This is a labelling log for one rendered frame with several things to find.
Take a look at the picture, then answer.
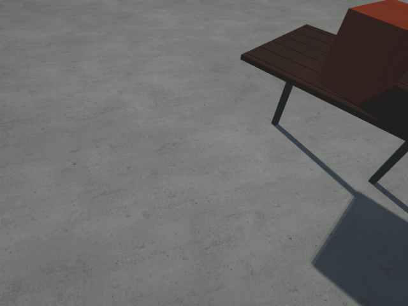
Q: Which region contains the table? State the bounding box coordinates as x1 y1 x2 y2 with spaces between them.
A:
240 24 408 185

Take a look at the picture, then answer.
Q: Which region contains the carton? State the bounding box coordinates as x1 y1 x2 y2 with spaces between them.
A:
316 0 408 105

